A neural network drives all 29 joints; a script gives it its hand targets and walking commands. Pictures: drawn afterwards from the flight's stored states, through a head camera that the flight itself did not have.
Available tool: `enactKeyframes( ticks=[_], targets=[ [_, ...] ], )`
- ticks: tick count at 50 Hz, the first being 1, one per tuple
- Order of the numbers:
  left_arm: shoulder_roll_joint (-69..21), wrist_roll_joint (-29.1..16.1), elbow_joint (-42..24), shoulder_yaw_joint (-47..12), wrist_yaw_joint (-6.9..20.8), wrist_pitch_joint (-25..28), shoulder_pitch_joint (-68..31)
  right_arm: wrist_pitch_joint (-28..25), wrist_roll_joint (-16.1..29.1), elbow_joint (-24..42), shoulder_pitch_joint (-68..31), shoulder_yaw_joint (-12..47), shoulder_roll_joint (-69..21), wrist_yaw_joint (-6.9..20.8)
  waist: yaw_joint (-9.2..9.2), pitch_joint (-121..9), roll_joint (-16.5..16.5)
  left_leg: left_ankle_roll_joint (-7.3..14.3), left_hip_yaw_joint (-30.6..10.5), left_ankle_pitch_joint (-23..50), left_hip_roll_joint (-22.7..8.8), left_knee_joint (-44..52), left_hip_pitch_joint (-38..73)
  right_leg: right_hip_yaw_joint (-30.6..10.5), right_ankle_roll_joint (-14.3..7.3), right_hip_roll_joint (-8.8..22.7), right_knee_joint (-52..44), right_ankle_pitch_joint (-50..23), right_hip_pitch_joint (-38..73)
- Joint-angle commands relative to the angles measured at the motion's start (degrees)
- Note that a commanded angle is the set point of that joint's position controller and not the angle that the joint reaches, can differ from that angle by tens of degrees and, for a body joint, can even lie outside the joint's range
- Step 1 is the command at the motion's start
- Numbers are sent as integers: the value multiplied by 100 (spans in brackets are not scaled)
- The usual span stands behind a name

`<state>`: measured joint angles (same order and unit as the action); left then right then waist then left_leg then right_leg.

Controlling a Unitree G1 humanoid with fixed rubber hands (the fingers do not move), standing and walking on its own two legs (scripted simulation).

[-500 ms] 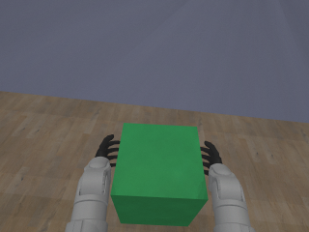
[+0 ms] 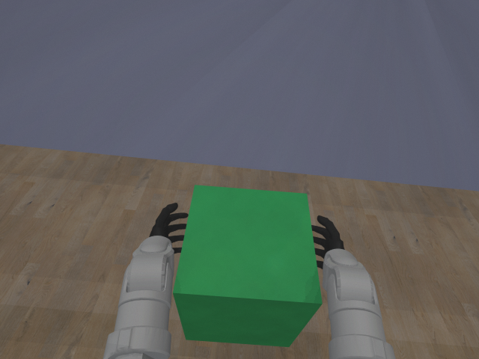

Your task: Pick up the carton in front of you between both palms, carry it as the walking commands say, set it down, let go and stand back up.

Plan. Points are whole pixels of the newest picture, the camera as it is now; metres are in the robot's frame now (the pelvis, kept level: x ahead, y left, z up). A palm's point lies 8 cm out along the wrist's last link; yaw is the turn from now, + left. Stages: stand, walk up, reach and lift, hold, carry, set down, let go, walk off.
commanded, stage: set down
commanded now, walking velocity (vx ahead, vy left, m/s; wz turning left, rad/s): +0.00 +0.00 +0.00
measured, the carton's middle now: (243, 269) +0.31 +0.00 -0.04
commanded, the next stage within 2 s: none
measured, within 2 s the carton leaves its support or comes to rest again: neither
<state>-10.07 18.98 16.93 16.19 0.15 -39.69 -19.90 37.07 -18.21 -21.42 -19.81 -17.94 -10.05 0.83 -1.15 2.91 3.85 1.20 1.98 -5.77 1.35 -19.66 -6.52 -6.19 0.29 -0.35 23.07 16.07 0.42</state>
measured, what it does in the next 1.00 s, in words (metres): lowers itself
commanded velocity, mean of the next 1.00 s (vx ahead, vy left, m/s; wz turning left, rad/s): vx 0.00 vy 0.00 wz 0.00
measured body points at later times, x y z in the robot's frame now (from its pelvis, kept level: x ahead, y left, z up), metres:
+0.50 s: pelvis -0.03 -0.02 -0.06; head +0.18 +0.02 +0.34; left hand +0.34 +0.18 -0.15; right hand +0.37 -0.12 -0.14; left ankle +0.07 +0.11 -0.74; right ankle -0.02 -0.13 -0.74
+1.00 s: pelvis -0.06 -0.01 -0.19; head +0.20 +0.03 +0.18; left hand +0.37 +0.20 -0.28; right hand +0.43 -0.10 -0.28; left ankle +0.06 +0.11 -0.74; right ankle -0.02 -0.13 -0.74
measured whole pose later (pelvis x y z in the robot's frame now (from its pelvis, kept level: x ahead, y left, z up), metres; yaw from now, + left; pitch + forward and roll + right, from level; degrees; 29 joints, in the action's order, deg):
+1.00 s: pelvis -0.06 -0.01 -0.19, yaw -2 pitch +44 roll -3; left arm -7.4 17.1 27.7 31.4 -1.6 -15.5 -47.1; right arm 12.9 -13.0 -42.8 -54.0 -23.5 -1.3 -1.9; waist -4.9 -10.0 5.0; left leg -2.0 -4.9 -18.3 1.9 -77.3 -102.7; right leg -3.2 1.0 -7.5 83.0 31.7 -95.1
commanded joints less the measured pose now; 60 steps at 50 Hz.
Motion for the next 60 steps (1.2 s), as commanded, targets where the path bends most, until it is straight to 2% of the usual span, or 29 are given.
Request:
enactKeyframes(
  ticks=[1, 7, 10, 12, 15, 19, 23, 26, 28, 33, 37, 43, 49, 60],
  targets=[
    [-5029, -1125, 571, -2372, 1363, 246, -2741, -324, 1046, -322, -3222, 2343, -5012, 1336, -41, -937, -298, -165, -606, -139, 146, -148, 2196, 5, -339, -308, -671, 254, -2422],
    [-4177, -201, 1387, -969, 1191, 804, -3354, -849, 103, -1221, -3729, 1138, -4369, 1058, -179, -555, -260, -50, -540, -270, 217, -620, 1332, 45, -257, -382, -139, 428, -3070],
    [-3677, 126, 1589, -506, 1115, 1242, -3310, -1278, -186, -1451, -3606, 702, -3920, 925, -235, -738, -237, -39, -486, 112, 279, -944, 758, 115, -175, -497, 191, 186, -3367],
    [-3488, 213, 1702, -397, 1100, 1618, -3170, -1651, -215, -1559, -3483, 631, -3724, 873, -249, -1023, -201, -35, -455, 504, 309, -1226, 367, 151, -123, -589, 430, -73, -3620],
    [-3577, 111, 1731, -626, 1095, 2206, -3140, -2260, -37, -1585, -3494, 876, -3735, 800, -249, -1686, -156, -18, -438, 1133, 355, -1689, -41, 176, -50, -693, 808, -495, -3986],
    [-3901, -184, 1692, -1292, 1091, 2929, -3515, -2996, 353, -1570, -3823, 1614, -4032, 686, -319, -2992, -219, -1, -475, 1927, 389, -2446, -379, 177, 44, -750, 1460, -1002, -4689],
    [-4185, -509, 1475, -2006, 1109, 3318, -3879, -3360, 813, -1318, -4275, 2494, -4324, 635, -444, -4697, -315, 3, -458, 2624, 371, -3256, -548, 234, 136, -813, 2189, -1358, -5453],
    [-4317, -686, 1244, -2323, 1149, 3307, -4010, -3330, 1033, -1132, -4449, 2940, -4438, 617, -496, -5655, -275, -37, -387, 2733, 390, -3700, -928, 256, 182, -849, 2616, -1477, -5796],
    [-4377, -731, 1222, -2366, 1201, 3197, -4065, -3208, 1072, -1106, -4553, 3049, -4491, 649, -526, -5843, -194, -79, -299, 2341, 435, -3890, -1524, 269, 190, -874, 2859, -1348, -5963],
    [-4530, -691, 1442, -2126, 1351, 2759, -4360, -2766, 1000, -1371, -4941, 2825, -4563, 907, -573, -5439, -36, -150, -145, 1060, 511, -4207, -2902, 384, 157, -944, 3326, -293, -6856],
    [-4598, -633, 1632, -1902, 1362, 2488, -4716, -2545, 922, -1696, -5364, 2511, -4499, 1080, -576, -5339, -34, -221, -139, 529, 511, -4489, -3452, 512, 104, -1004, 3722, 305, -7695],
    [-4623, -654, 1821, -1723, 1183, 2388, -5199, -2515, 933, -2140, -5882, 2199, -4322, 1127, -564, -5737, -181, -330, -168, 314, 515, -5041, -4011, 648, 65, -1094, 4393, 576, -8743],
    [-4512, -767, 1792, -1665, 985, 2396, -5718, -2542, 1079, -2409, -6381, 2128, -4147, 1063, -647, -6280, -268, -407, -118, 233, 526, -5668, -4505, 725, 45, -1168, 5086, 741, -9471],
    [-4097, -1012, 1705, -1426, 806, 2361, -6659, -2512, 1296, -2724, -7307, 2204, -3850, 839, -893, -6755, -54, -482, 92, 133, 555, -6663, -5518, 807, 70, -1238, 6092, 921, -10062]
  ],
)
